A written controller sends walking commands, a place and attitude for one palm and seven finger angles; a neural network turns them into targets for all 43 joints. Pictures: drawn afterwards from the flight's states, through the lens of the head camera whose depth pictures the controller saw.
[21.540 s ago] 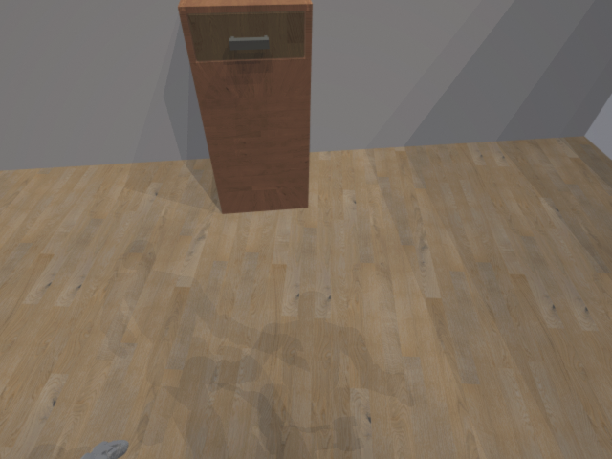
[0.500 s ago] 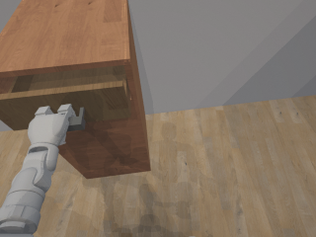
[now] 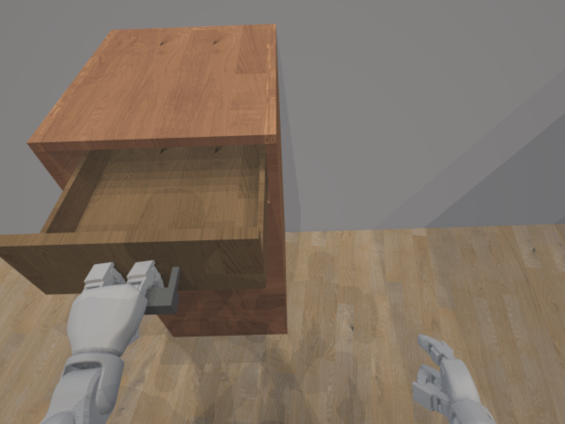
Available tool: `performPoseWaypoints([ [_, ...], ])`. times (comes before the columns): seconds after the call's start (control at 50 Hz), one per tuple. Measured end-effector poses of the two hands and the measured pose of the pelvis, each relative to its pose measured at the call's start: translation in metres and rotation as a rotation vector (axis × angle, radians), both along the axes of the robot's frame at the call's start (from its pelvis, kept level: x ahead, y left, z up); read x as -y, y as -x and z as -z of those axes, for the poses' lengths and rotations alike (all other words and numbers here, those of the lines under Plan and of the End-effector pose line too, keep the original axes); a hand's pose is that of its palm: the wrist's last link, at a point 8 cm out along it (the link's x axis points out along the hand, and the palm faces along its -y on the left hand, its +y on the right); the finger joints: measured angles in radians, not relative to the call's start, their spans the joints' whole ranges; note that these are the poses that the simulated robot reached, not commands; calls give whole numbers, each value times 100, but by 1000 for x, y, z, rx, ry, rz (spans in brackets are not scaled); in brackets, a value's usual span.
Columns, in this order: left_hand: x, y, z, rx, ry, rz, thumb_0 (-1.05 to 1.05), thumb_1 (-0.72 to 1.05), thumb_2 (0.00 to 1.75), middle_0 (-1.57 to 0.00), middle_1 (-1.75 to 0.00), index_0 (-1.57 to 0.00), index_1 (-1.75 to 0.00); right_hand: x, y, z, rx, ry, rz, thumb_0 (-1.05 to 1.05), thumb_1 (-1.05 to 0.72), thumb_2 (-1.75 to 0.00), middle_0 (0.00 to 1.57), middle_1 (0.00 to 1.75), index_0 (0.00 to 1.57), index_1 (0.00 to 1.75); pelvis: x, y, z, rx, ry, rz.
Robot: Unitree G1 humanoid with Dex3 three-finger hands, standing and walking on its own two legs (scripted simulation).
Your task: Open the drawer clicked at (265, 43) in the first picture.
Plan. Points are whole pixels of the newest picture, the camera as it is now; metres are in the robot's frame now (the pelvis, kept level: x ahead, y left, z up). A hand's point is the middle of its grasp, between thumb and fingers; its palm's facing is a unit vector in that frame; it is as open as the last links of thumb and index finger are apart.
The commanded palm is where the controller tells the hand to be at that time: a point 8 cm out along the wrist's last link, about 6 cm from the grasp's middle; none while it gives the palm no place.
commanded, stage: pull the drawer open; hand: left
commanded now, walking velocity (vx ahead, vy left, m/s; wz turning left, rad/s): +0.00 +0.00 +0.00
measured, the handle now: (135, 287) +0.28 +0.25 +0.04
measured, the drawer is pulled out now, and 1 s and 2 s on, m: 0.19 0.24 0.30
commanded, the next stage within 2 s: open the thumb to release the handle in 1.60 s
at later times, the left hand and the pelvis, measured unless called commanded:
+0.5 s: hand (119, 360) +0.19 +0.24 +0.01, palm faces +0.01 -0.02 -1.00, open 5.9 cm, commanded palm +0.17 +0.25 +0.07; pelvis -0.02 -0.02 -0.01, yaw +1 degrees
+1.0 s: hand (120, 360) +0.19 +0.24 +0.01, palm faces +0.00 -0.03 -1.00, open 5.9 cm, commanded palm +0.15 +0.25 +0.07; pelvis -0.06 -0.04 +0.00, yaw +1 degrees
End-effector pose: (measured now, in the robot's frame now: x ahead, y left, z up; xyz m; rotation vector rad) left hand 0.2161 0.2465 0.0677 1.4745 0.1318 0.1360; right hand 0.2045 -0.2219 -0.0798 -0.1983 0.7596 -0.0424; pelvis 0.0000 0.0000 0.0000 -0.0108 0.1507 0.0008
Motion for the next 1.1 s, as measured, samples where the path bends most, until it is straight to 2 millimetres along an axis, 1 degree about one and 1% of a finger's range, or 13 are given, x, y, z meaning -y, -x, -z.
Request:
performPoseWaypoints([
  [0.06, 2, 13, 0, -3, 1, -3, 6, 66, 76, -27, -135, -41, -135, -8, -9, -2, 9, -8, -32, 1, -90, -90, 20, 30, 21, 30, 1, -2, 0, 6, 1, -1],
  [0.12, 3, 25, -1, -11, 1, -6, 6, 66, 75, -28, -135, -41, -135, -13, -13, -1, 11, -20, -53, 1, -90, -90, 20, 30, 21, 30, 2, -4, 0, 11, 1, 1],
  [0.24, 6, 46, -1, -22, -6, -7, 6, 66, 74, -28, -134, -41, -135, -14, -9, 7, -17, -21, -74, 1, -90, -90, 20, 30, 21, 30, 4, -4, 2, 12, 0, 3],
  [0.34, 6, 47, 1, 3, -58, 3, 3, 66, 79, -32, -134, -42, -135, -7, 2, 22, -81, 17, -80, 1, -90, -90, 20, 30, 21, 30, 9, 5, 5, 13, -4, -16],
  [0.44, 7, 46, 1, 1, -72, -9, 3, 65, 82, -33, -134, -42, -135, 2, 18, 29, -99, 14, -40, 1, -90, -90, 20, 30, 21, 30, 14, 14, 6, 19, -11, -18],
  [0.6, 9, 44, 1, -6, -68, -35, 5, 65, 83, -31, -134, -41, -135, 22, 42, 26, -79, 28, 6, 1, -90, -90, 20, 30, 21, 30, 26, 31, 5, 48, -25, -21],
  [0.8, 9, 44, 1, -16, -65, -38, 5, 66, 81, -31, -134, -41, -135, 45, 66, 21, -56, 61, 43, 1, -90, -90, 20, 30, 21, 30, 36, 50, 3, 68, -34, -22],
  [0.88, 9, 44, 1, -15, -62, -34, 5, 66, 81, -31, -134, -41, -135, 49, 74, 22, -59, 67, 52, 1, -90, -90, 20, 30, 21, 30, 37, 55, 3, 67, -35, -22],
  [0.98, 9, 44, 1, -15, -63, -28, 5, 66, 81, -32, -135, -41, -135, 48, 83, 24, -67, 58, 62, 1, -90, -90, 20, 30, 21, 30, 37, 59, 3, 64, -37, -17],
  [1.04, 9, 46, 0, -20, -58, -27, 5, 66, 79, -32, -135, -41, -135, 46, 85, 23, -61, 40, 77, 1, -90, -90, 20, 30, 21, 30, 35, 57, 2, 63, -38, -4],
  [1.1, 9, 51, 0, -21, -42, -26, 6, 66, 77, -31, -135, -41, -135, 45, 85, 20, -47, 26, 93, 1, -90, -90, 20, 30, 21, 30, 32, 53, 2, 61, -37, 10],
])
